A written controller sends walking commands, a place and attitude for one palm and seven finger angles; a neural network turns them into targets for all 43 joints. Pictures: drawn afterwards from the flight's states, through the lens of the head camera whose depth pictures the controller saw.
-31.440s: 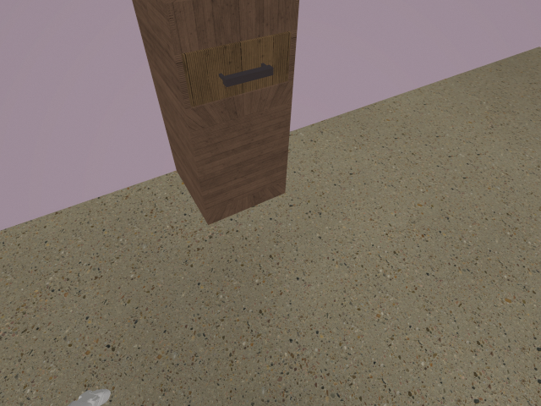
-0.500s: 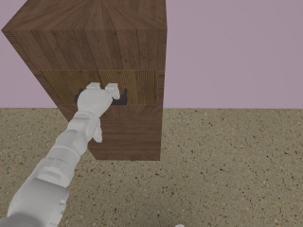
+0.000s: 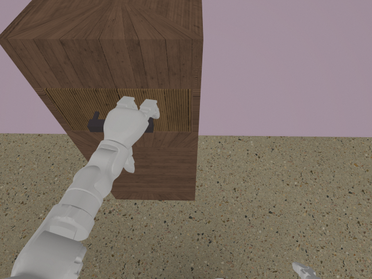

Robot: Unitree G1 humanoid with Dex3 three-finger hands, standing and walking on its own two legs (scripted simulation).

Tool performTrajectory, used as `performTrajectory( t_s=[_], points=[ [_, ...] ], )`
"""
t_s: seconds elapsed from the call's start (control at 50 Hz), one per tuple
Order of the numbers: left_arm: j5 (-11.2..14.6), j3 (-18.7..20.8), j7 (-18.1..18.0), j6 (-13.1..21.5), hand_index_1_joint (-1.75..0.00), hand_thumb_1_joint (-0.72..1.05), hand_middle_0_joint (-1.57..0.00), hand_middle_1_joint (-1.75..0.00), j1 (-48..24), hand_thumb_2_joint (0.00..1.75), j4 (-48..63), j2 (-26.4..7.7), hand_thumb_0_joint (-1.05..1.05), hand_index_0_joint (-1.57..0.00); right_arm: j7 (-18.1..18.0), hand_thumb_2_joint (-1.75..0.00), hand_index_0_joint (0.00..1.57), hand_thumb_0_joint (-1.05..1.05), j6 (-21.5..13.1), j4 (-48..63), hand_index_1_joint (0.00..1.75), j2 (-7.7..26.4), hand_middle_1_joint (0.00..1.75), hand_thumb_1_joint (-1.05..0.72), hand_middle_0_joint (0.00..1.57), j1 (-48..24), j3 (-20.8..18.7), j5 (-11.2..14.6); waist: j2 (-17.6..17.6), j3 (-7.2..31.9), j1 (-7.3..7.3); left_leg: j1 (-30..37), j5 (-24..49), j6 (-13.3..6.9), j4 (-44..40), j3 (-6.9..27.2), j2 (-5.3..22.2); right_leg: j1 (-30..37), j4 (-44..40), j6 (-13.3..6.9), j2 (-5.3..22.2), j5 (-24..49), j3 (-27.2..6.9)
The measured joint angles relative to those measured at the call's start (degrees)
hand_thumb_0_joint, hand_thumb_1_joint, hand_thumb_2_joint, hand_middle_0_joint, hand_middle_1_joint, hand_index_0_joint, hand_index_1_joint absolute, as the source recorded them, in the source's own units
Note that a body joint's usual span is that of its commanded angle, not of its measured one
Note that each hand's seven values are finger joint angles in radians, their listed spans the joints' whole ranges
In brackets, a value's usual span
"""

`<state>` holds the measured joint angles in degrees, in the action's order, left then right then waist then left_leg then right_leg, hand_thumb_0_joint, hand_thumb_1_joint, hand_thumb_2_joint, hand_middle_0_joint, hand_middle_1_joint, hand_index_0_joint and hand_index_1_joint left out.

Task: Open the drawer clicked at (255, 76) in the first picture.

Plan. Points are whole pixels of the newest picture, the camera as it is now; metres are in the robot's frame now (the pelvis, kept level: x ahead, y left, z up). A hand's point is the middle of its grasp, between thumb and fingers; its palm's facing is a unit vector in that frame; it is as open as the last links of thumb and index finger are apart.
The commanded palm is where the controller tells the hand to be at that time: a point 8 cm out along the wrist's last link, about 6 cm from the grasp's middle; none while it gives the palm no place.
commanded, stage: re-aim the fingers above the handle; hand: left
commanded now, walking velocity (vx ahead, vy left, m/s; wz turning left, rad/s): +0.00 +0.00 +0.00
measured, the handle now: (122, 120) +0.53 +0.20 -0.02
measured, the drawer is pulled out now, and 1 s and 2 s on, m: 0.00 0.00 0.00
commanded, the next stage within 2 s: lower the fingers behind the handle in 0.72 s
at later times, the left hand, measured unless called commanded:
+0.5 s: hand (132, 120) +0.45 +0.14 +0.06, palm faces +0.19 -0.08 -0.98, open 13.8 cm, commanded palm +0.41 +0.19 +0.09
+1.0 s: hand (131, 117) +0.46 +0.15 +0.06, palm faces +0.21 -0.08 -0.98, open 13.8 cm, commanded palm +0.41 +0.17 +0.08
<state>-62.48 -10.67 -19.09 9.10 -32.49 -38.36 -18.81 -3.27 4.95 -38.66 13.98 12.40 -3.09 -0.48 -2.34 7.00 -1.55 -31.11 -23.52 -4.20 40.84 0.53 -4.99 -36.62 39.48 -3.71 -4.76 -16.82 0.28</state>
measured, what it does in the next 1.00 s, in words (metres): stands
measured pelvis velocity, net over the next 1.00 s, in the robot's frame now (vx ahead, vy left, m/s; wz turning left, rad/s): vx -0.01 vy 0.00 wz -0.04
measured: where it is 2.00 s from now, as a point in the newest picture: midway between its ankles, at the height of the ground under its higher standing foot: outside the picture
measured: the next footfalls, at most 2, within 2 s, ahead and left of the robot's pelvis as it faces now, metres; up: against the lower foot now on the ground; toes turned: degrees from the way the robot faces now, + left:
none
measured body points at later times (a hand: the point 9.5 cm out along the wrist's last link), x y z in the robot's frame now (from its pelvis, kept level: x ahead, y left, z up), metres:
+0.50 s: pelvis +0.00 +0.00 -0.01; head +0.07 -0.02 +0.44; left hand +0.44 +0.15 +0.11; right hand +0.10 -0.27 -0.14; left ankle -0.05 +0.07 -0.71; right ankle +0.02 -0.08 -0.71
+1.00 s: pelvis -0.01 +0.00 -0.01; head +0.06 -0.01 +0.43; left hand +0.45 +0.15 +0.11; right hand +0.10 -0.26 -0.14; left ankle -0.05 +0.07 -0.71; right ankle +0.02 -0.08 -0.71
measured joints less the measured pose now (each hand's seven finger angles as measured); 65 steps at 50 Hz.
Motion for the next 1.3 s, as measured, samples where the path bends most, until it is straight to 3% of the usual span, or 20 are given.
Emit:
performTrajectory(
  t_s=[0.1,0.16,0.22,0.32,0.36,0.42,0.48,0.54,0.6,0.66,0.72,0.78,0.88,0.92,1.0,1.08,1.12,1.16,1.2,1.3],
  points=[
    [-0.51,4.59,-8.07,-11.05,-1.2,-0.49,-0.32,-1.2,-7.12,0.3,-9.73,-1.57,0.0,-0.32,1.97,-0.9,0.2,0.0,0.98,-0.37,0.3,0.22,0.3,-0.91,0.2,-2.83,0.89,0.1,-0.89,0.36,0.21,-2.28,-0.5,-0.28,1.21,-1.78,0.18,-3.1,2.15,0.19,-0.35,-0.31,-1.52],
    [2.09,3.95,-4.29,-19.89,-1.2,-0.48,-0.32,-1.2,-9.04,0.3,-15.85,-2.71,0.0,-0.32,2.63,-0.9,0.2,0.0,2.86,-0.21,0.3,0.04,0.3,-0.91,0.2,-2.3,1.43,1.35,-1.84,0.52,0.62,-1.4,0.45,-0.24,-0.92,-2.07,0.34,-2.38,0.29,0.26,-0.5,0.6,-2.0],
    [6.53,0.49,4.36,-23.27,-1.2,-0.48,-0.32,-1.2,-6.77,0.3,-14.3,-2.78,0.0,-0.32,2.15,-0.9,0.2,0.0,4.44,0.46,0.3,-0.07,0.3,-0.91,0.2,-0.2,1.54,2.24,-2.48,0.33,0.68,0.63,1.34,-0.15,-3.09,-1.13,0.32,0.02,-2.2,0.22,-0.36,1.3,-1.33],
    [8.79,-4.09,12.59,-12.77,-1.2,-0.48,-0.32,-1.2,-0.96,0.3,-3.44,-0.33,0.0,-0.32,-0.29,-0.9,0.2,0.0,3.03,0.04,0.3,-0.12,0.3,-0.9,0.2,1.87,1.26,1.54,-1.17,-1.18,0.15,2.91,1.27,-0.06,-3.33,1.12,-0.11,3.09,-3.09,-0.08,0.26,0.72,0.75],
    [6.7,-3.78,11.23,-6.1,-1.2,-0.48,-0.32,-1.2,0.83,0.3,0.27,0.67,0.0,-0.32,-0.88,-0.9,0.2,0.0,1.94,-0.01,0.3,-0.13,0.3,-0.9,0.2,1.89,0.79,0.82,-0.46,-1.14,-0.03,2.52,0.78,0.05,-2.45,1.03,-0.09,2.65,-2.2,-0.15,0.22,0.28,0.75],
    [1.75,-0.97,4.19,0.39,-1.2,-0.48,-0.33,-1.2,0.97,0.3,2.53,0.76,0.0,-0.33,-0.85,-0.9,0.2,0.0,0.8,0.06,0.3,0.02,0.3,-0.9,0.2,1.12,0.26,-0.09,0.05,-0.12,-0.43,0.12,-0.43,0.2,0.06,-0.04,0.18,-0.1,0.41,-0.26,-0.18,-0.53,0.0],
    [-0.59,2.87,-4.02,-2.12,-1.2,-0.48,-0.33,-1.2,-2.19,0.3,-0.24,-0.69,0.0,-0.33,0.15,-0.9,0.2,0.0,0.9,-0.1,0.3,0.13,0.3,-0.91,0.2,-0.54,0.4,-0.26,0.07,0.15,-0.65,-2.07,-1.34,0.11,2.08,-1.62,0.42,-2.92,2.98,-0.23,-0.59,-1.09,-1.25],
    [-0.13,5.64,-8.14,-10.49,-1.2,-0.48,-0.32,-1.2,-5.72,0.3,-6.78,-2.76,0.01,-0.32,1.23,-0.9,0.2,0.0,1.98,-0.47,0.3,0.05,0.3,-0.91,0.2,-1.7,1.05,0.22,-0.39,0.03,-0.16,-2.44,-0.86,-0.18,1.34,-3.02,0.63,-3.89,2.93,0.0,-0.94,-0.47,-2.61],
    [2.2,6.37,-4.99,-19.49,-1.2,-0.48,-0.32,-1.2,-6.77,0.3,-13.74,-4.58,0.01,-0.32,1.97,-0.9,0.2,0.0,3.81,-0.71,0.3,0.05,0.3,-0.91,0.2,-1.5,1.71,1.51,-1.64,0.29,0.42,-1.16,0.44,-0.09,-1.36,-3.39,0.84,-2.69,0.3,0.16,-1.13,0.92,-3.22],
    [6.65,3.08,3.95,-24.05,-1.2,-0.48,-0.31,-1.2,-4.58,0.3,-14.4,-5.68,0.0,-0.31,1.49,-0.9,0.2,0.0,4.94,-0.06,0.3,0.05,0.3,-0.91,0.2,0.2,1.97,2.86,-2.46,-0.03,0.43,1.15,1.67,-0.07,-3.91,-2.17,0.73,0.18,-2.74,0.23,-0.82,1.94,-2.33],
    [9.94,-2.46,10.91,-20.76,-1.2,-0.48,-0.32,-1.2,-2.18,0.3,-9.16,-4.3,0.0,-0.32,0.12,-0.9,0.2,0.0,3.43,-0.24,0.3,0.16,0.3,-0.91,0.2,1.84,1.73,2.95,-1.99,-1.36,0.48,2.77,2.17,-0.11,-4.38,0.36,0.15,2.87,-4.21,0.09,0.03,1.94,0.0],
    [9.81,-5.6,12.77,-12.6,-1.2,-0.48,-0.32,-1.2,0.29,0.3,-2.55,-1.23,0.0,-0.32,-1.22,-0.9,0.2,0.0,0.94,-1.03,0.3,0.47,0.3,-0.9,0.2,2.04,1.15,1.93,-0.96,-2.15,0.41,3.08,1.9,-0.12,-3.4,1.93,-0.47,3.75,-3.68,0.09,0.77,1.25,1.57],
    [2.99,-3.7,4.49,0.43,-1.2,-0.48,-0.33,-1.2,0.2,0.3,3.06,1.61,0.0,-0.33,-1.54,-0.9,0.2,0.0,-1.67,-0.6,0.3,0.73,0.3,-0.9,0.2,0.46,0.18,0.15,0.0,-0.26,-0.39,-0.27,-0.1,-0.14,0.71,0.51,-0.54,-0.15,0.85,0.24,0.66,-0.49,0.63],
    [0.91,-0.98,-1.4,-0.17,-1.2,-0.48,-0.33,-1.2,-2.8,0.3,0.59,1.51,0.0,-0.33,-0.57,-0.9,0.2,0.0,-1.37,-0.39,0.3,0.5,0.3,-0.91,0.2,-0.69,0.35,-0.16,0.19,0.53,-0.89,-2.22,-1.08,-0.27,2.66,-0.72,-0.35,-2.56,3.17,0.29,0.34,-1.15,-0.34],
    [0.66,3.8,-8.33,-10.25,-1.2,-0.48,-0.32,-1.2,-9.13,0.3,-9.55,0.6,0.0,-0.32,1.79,-0.9,0.2,0.0,0.71,-0.13,0.3,-0.3,0.3,-0.91,0.2,-1.94,1.49,-0.17,0.23,1.18,-0.9,-4.6,-1.31,-0.64,3.51,-2.89,0.13,-5.75,4.7,0.54,-0.35,-0.92,-2.24],
    [1.36,2.33,-4.95,-22.66,-1.2,-0.48,-0.31,-1.2,-10.16,0.3,-19.16,-0.96,0.0,-0.31,3.15,-0.9,0.2,0.0,3.71,0.04,0.3,-0.72,0.3,-0.91,0.2,-0.63,2.0,1.39,-1.31,1.28,-0.43,-4.23,-0.08,-0.58,1.05,-3.35,0.54,-5.36,2.0,0.66,-0.73,0.63,-2.91],
    [4.18,0.61,0.07,-24.76,-1.2,-0.48,-0.31,-1.2,-8.38,0.3,-19.33,-0.99,0.0,-0.31,2.9,-0.9,0.2,0.0,4.57,0.17,0.3,-0.81,0.3,-0.91,0.2,0.74,1.92,1.98,-1.92,0.71,-0.51,-3.33,0.51,-0.63,-0.12,-2.64,0.47,-4.09,0.44,0.73,-0.56,1.15,-2.36],
    [7.02,0.42,3.23,-23.94,-1.19,-0.48,-0.32,-1.2,-6.27,0.3,-15.11,-1.14,0.0,-0.27,1.75,-0.9,0.2,0.0,4.35,-0.15,0.3,-1.02,0.3,-0.91,0.2,2.12,1.74,1.98,-1.78,-0.3,-0.63,-2.19,0.84,-0.67,-0.75,-1.54,0.24,-2.51,-0.56,0.71,-0.21,1.24,-1.39],
    [8.33,0.03,6.37,-19.33,-1.18,-0.48,-0.32,-1.2,-5.3,0.3,-10.93,-1.94,0.0,-0.23,0.31,-0.9,0.2,0.0,3.11,-0.96,0.3,-1.11,0.3,-0.9,0.2,3.59,1.42,1.63,-1.2,-0.72,-0.41,-1.47,0.86,-0.63,-0.73,-0.27,-0.07,-1.32,-0.91,0.6,0.22,0.95,-0.2],
    [3.64,-3.56,6.45,-6.61,-1.19,-0.48,-0.32,-1.2,-6.88,0.3,-10.62,-1.25,0.0,-0.25,-0.38,-0.9,0.2,0.0,0.52,-2.91,0.3,-0.16,0.3,-0.9,0.2,4.66,0.25,0.55,0.05,0.67,-0.58,-3.69,-0.68,-0.43,2.71,1.32,-0.47,-2.76,1.49,0.42,0.7,-0.67,1.63]
  ],
)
